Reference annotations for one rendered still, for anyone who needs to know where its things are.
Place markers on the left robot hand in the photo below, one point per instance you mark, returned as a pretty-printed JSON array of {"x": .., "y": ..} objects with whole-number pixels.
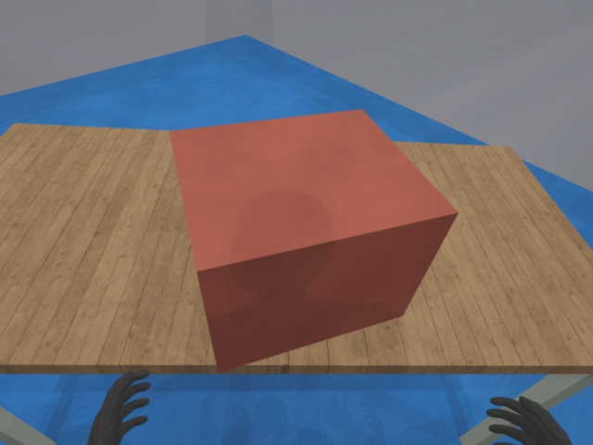
[{"x": 108, "y": 428}]

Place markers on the carton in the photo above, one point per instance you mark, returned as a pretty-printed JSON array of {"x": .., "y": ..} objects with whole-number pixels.
[{"x": 303, "y": 229}]

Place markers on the table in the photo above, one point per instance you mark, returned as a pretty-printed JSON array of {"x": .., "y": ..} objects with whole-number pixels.
[{"x": 98, "y": 276}]

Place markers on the right robot hand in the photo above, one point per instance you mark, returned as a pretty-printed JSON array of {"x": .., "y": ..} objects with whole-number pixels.
[{"x": 537, "y": 424}]

